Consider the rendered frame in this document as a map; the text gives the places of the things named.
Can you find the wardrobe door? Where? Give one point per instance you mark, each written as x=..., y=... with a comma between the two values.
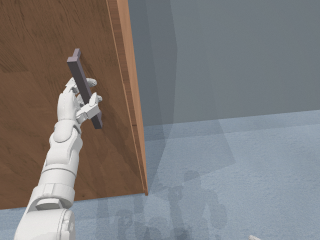
x=36, y=39

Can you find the left robot upper arm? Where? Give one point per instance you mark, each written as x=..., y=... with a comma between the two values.
x=53, y=224

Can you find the handle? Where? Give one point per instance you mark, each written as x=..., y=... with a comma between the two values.
x=78, y=74

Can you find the left robot hand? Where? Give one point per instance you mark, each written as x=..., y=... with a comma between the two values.
x=71, y=108

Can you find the left robot forearm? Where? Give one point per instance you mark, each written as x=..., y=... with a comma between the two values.
x=55, y=189

